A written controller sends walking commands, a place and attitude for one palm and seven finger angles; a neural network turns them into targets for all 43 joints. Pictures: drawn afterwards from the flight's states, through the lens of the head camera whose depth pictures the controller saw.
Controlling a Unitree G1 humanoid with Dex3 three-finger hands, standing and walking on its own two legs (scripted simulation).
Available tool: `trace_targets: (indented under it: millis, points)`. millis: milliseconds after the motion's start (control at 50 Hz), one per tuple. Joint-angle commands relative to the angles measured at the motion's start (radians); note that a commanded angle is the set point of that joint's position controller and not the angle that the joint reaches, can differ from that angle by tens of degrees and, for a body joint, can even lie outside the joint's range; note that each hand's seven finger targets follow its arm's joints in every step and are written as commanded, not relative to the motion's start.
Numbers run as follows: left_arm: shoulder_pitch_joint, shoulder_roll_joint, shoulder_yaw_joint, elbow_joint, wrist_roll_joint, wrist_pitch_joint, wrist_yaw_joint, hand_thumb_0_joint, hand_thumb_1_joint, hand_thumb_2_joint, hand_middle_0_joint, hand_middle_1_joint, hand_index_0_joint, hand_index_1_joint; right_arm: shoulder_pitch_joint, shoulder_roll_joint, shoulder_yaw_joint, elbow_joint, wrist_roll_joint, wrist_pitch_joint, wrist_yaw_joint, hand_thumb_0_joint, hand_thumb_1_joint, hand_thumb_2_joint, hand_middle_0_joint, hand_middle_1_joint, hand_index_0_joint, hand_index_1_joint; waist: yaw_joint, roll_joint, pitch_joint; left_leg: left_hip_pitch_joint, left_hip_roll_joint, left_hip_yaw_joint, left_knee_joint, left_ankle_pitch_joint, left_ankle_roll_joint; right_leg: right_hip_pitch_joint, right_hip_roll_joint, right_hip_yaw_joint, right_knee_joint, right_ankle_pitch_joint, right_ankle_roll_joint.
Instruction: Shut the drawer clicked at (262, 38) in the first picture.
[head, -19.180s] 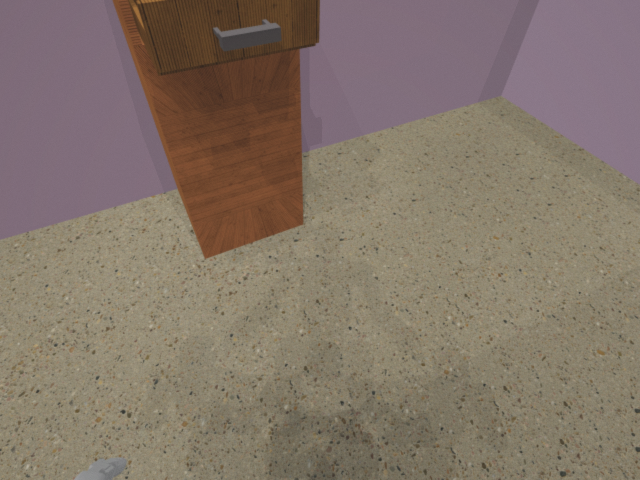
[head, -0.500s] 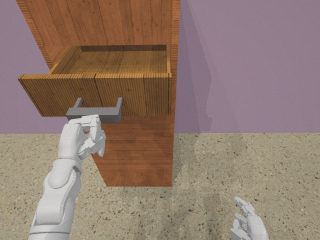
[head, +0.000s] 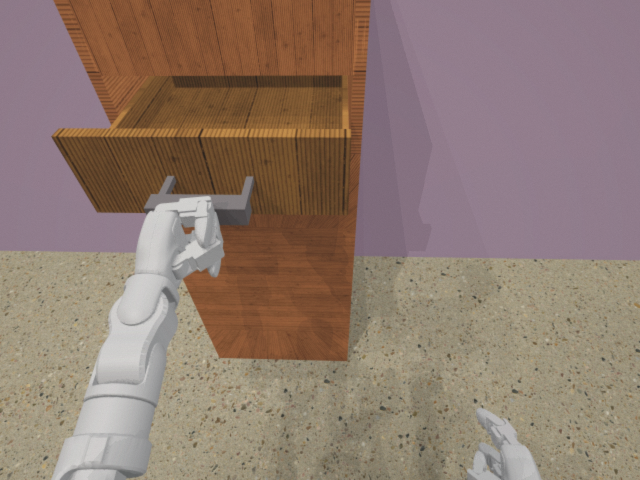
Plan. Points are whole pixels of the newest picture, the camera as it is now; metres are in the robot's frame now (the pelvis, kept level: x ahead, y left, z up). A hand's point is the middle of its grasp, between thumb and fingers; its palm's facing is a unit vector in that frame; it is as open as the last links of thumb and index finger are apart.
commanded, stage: push the drawer shut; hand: left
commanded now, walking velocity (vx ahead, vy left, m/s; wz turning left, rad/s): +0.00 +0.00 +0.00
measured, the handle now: (204, 196) +0.42 +0.20 +0.14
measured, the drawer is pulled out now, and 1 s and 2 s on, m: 0.17 0.03 0.00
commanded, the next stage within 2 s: pull the fist back off the drawer in 1.50 s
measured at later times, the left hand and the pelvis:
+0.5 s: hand (226, 208) +0.41 +0.17 +0.14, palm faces +0.07 -1.00 -0.04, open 2.9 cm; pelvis -0.03 -0.01 -0.01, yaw +0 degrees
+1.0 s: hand (237, 174) +0.48 +0.17 +0.14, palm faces +0.05 -1.00 -0.03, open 2.8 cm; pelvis -0.02 +0.00 -0.01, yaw -1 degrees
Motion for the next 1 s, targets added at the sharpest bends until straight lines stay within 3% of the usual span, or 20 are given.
trace_targets:
  millis: [0, 60, 100, 140, 160, 200, 240, 300, 340, 380, 440, 540, 580, 620, 640, 800, 840, 900, 940, 980]
  points:
    - [-0.562, 0.135, 0.045, -0.137, 0.003, -0.087, 0.025, 0.000, 0.900, 0.900, -1.400, -1.600, -1.400, -1.600, -0.083, -0.111, -0.038, -0.141, 0.007, -0.058, -0.015, 0.000, -0.900, -0.900, 0.200, 0.300, 0.200, 0.300, -0.068, -0.053, -0.217, -0.047, -0.036, 0.019, -0.103, 0.082, 0.033, 0.107, 0.053, 0.015, -0.086, 0.001, -0.026]
    - [-0.637, 0.141, 0.046, -0.075, -0.001, -0.103, 0.021, 0.000, 0.900, 0.900, -1.400, -1.600, -1.400, -1.600, -0.079, -0.113, -0.036, -0.132, 0.010, -0.060, -0.017, 0.000, -0.900, -0.900, 0.200, 0.300, 0.200, 0.300, -0.072, -0.037, -0.218, -0.057, -0.039, 0.015, -0.106, 0.057, 0.031, 0.099, 0.051, 0.020, -0.088, -0.017, -0.029]
    - [-0.658, 0.192, 0.084, 0.005, -0.001, -0.114, 0.021, 0.000, 0.900, 0.900, -1.400, -1.600, -1.400, -1.600, -0.072, -0.122, -0.038, -0.122, 0.010, -0.057, -0.020, 0.000, -0.900, -0.900, 0.200, 0.300, 0.200, 0.300, -0.073, -0.095, -0.199, -0.095, -0.036, 0.013, -0.107, 0.014, 0.035, 0.096, 0.050, 0.029, -0.099, -0.070, -0.024]
    - [-0.742, 0.177, 0.057, 0.027, -0.001, -0.132, 0.013, 0.000, 0.900, 0.900, -1.400, -1.600, -1.400, -1.600, -0.077, -0.119, -0.034, -0.123, 0.015, -0.057, -0.021, 0.000, -0.900, -0.900, 0.200, 0.300, 0.200, 0.300, -0.082, -0.025, -0.205, -0.095, -0.043, 0.017, -0.108, -0.022, 0.033, 0.081, 0.046, 0.039, -0.100, -0.099, -0.028]
    - [-0.757, 0.170, 0.054, 0.070, -0.005, -0.135, 0.010, 0.000, 0.900, 0.900, -1.400, -1.600, -1.400, -1.600, -0.072, -0.118, -0.033, -0.118, 0.016, -0.058, -0.021, 0.000, -0.900, -0.900, 0.200, 0.300, 0.200, 0.300, -0.085, -0.026, -0.194, -0.102, -0.042, 0.015, -0.108, -0.039, 0.031, 0.067, 0.046, 0.037, -0.099, -0.111, -0.028]
    - [-0.791, 0.212, 0.079, 0.133, 0.000, -0.154, 0.013, 0.000, 0.900, 0.900, -1.400, -1.600, -1.400, -1.600, -0.057, -0.127, -0.035, -0.112, 0.015, -0.058, -0.022, 0.000, -0.900, -0.900, 0.200, 0.300, 0.200, 0.300, -0.088, -0.060, -0.197, -0.128, -0.041, 0.012, -0.103, -0.055, 0.033, 0.067, 0.047, 0.043, -0.098, -0.133, -0.025]
    - [-0.860, 0.184, 0.046, 0.180, 0.001, -0.171, 0.008, 0.000, 0.900, 0.900, -1.400, -1.600, -1.400, -1.600, -0.050, -0.125, -0.033, -0.108, 0.019, -0.061, -0.021, 0.000, -0.900, -0.900, 0.200, 0.300, 0.200, 0.300, -0.102, -0.017, -0.198, -0.133, -0.045, 0.012, -0.099, -0.082, 0.030, 0.041, 0.046, 0.045, -0.093, -0.148, -0.028]
    - [-0.906, 0.278, 0.116, 0.286, 0.002, -0.198, 0.008, 0.000, 0.900, 0.900, -1.400, -1.600, -1.400, -1.600, -0.016, -0.142, -0.039, -0.094, 0.016, -0.064, -0.023, 0.000, -0.900, -0.900, 0.200, 0.300, 0.200, 0.300, -0.104, -0.097, -0.230, -0.173, -0.043, 0.011, -0.082, -0.087, 0.035, 0.056, 0.048, 0.059, -0.092, -0.172, -0.021]
    - [-0.962, 0.280, 0.113, 0.313, 0.003, -0.219, -0.005, 0.000, 0.900, 0.900, -1.400, -1.600, -1.400, -1.600, -0.004, -0.140, -0.041, -0.094, 0.016, -0.065, -0.020, 0.000, -0.900, -0.900, 0.200, 0.300, 0.200, 0.300, -0.106, -0.048, -0.263, -0.177, -0.046, 0.015, -0.073, -0.078, 0.034, 0.061, 0.044, 0.067, -0.082, -0.161, -0.023]
    - [-0.985, 0.309, 0.135, 0.366, 0.007, -0.236, -0.012, 0.000, 0.900, 0.900, -1.400, -1.600, -1.400, -1.600, 0.015, -0.145, -0.044, -0.088, 0.015, -0.063, -0.017, 0.000, -0.900, -0.900, 0.200, 0.300, 0.200, 0.300, -0.106, -0.043, -0.271, -0.193, -0.047, 0.018, -0.064, -0.072, 0.035, 0.062, 0.044, 0.070, -0.077, -0.154, -0.024]
    - [-1.050, 0.280, 0.107, 0.427, 0.006, -0.269, -0.023, 0.000, 0.900, 0.900, -1.400, -1.600, -1.400, -1.600, 0.045, -0.149, -0.047, -0.080, 0.014, -0.067, -0.010, 0.000, -0.900, -0.900, 0.200, 0.300, 0.200, 0.300, -0.127, -0.019, -0.252, -0.202, -0.045, 0.016, -0.062, -0.088, 0.034, 0.022, 0.048, 0.064, -0.069, -0.151, -0.024]
    - [-1.096, 0.333, 0.146, 0.535, 0.016, -0.301, -0.033, 0.000, 0.900, 0.900, -1.400, -1.600, -1.400, -1.600, 0.101, -0.167, -0.057, -0.066, 0.008, -0.064, -0.003, 0.000, -0.900, -0.900, 0.200, 0.300, 0.200, 0.300, -0.139, -0.071, -0.285, -0.233, -0.040, 0.014, -0.049, -0.086, 0.039, 0.017, 0.052, 0.067, -0.056, -0.143, -0.020]
    - [-1.124, 0.379, 0.178, 0.552, 0.023, -0.310, -0.035, 0.000, 0.900, 0.900, -1.400, -1.600, -1.400, -1.600, 0.120, -0.174, -0.062, -0.061, 0.004, -0.058, 0.000, 0.000, -0.900, -0.900, 0.200, 0.300, 0.200, 0.300, -0.139, -0.050, -0.315, -0.244, -0.042, 0.021, -0.039, -0.074, 0.040, 0.030, 0.050, 0.076, -0.054, -0.136, -0.019]
    - [-1.143, 0.362, 0.164, 0.572, 0.023, -0.318, -0.040, 0.000, 0.900, 0.900, -1.400, -1.600, -1.400, -1.600, 0.139, -0.175, -0.062, -0.060, 0.003, -0.054, 0.004, 0.000, -0.900, -0.900, 0.200, 0.300, 0.200, 0.300, -0.152, -0.056, -0.306, -0.247, -0.039, 0.015, -0.042, -0.074, 0.041, 0.013, 0.055, 0.066, -0.047, -0.123, -0.018]
    - [-1.153, 0.352, 0.156, 0.580, 0.026, -0.321, -0.044, 0.000, 0.900, 0.900, -1.400, -1.600, -1.400, -1.600, 0.146, -0.175, -0.064, -0.058, 0.002, -0.053, 0.006, 0.000, -0.900, -0.900, 0.200, 0.300, 0.200, 0.300, -0.152, -0.022, -0.315, -0.241, -0.039, 0.018, -0.041, -0.074, 0.039, 0.003, 0.056, 0.065, -0.043, -0.117, -0.020]
    - [-1.198, 0.444, 0.229, 0.669, 0.045, -0.343, -0.050, 0.000, 0.900, 0.900, -1.400, -1.600, -1.400, -1.600, 0.217, -0.195, -0.073, -0.042, -0.013, -0.029, 0.016, 0.000, -0.900, -0.900, 0.200, 0.300, 0.200, 0.300, -0.164, -0.053, -0.343, -0.264, -0.035, 0.014, -0.028, -0.019, 0.044, 0.013, 0.066, 0.056, -0.026, -0.041, -0.021]
    - [-1.220, 0.412, 0.207, 0.674, 0.046, -0.344, -0.055, 0.000, 0.900, 0.900, -1.400, -1.600, -1.400, -1.600, 0.222, -0.192, -0.074, -0.044, -0.014, -0.024, 0.019, 0.000, -0.900, -0.900, 0.200, 0.300, 0.200, 0.300, -0.176, -0.020, -0.342, -0.256, -0.035, 0.019, -0.026, -0.019, 0.043, -0.009, 0.065, 0.055, -0.024, -0.032, -0.019]
    - [-1.238, 0.467, 0.243, 0.696, 0.054, -0.348, -0.055, 0.000, 0.900, 0.900, -1.400, -1.600, -1.400, -1.600, 0.241, -0.200, -0.077, -0.041, -0.018, -0.013, 0.021, 0.000, -0.900, -0.900, 0.200, 0.300, 0.200, 0.300, -0.178, -0.029, -0.362, -0.261, -0.035, 0.019, -0.015, 0.002, 0.045, -0.001, 0.069, 0.057, -0.021, -0.010, -0.019]
    - [-1.266, 0.429, 0.214, 0.700, 0.061, -0.349, -0.060, 0.000, 0.900, 0.900, -1.400, -1.600, -1.400, -1.600, 0.252, -0.194, -0.077, -0.039, -0.020, -0.008, 0.024, 0.000, -0.900, -0.900, 0.200, 0.300, 0.200, 0.300, -0.187, 0.003, -0.370, -0.241, -0.034, 0.018, -0.014, 0.025, 0.042, -0.018, 0.069, 0.049, -0.012, 0.024, -0.021]
    - [-1.271, 0.457, 0.237, 0.708, 0.065, -0.352, -0.057, 0.000, 0.900, 0.900, -1.400, -1.600, -1.400, -1.600, 0.267, -0.200, -0.081, -0.037, -0.026, -0.002, 0.027, 0.000, -0.900, -0.900, 0.200, 0.300, 0.200, 0.300, -0.188, -0.016, -0.394, -0.237, -0.032, 0.016, -0.006, 0.060, 0.043, -0.008, 0.071, 0.047, -0.002, 0.063, -0.021]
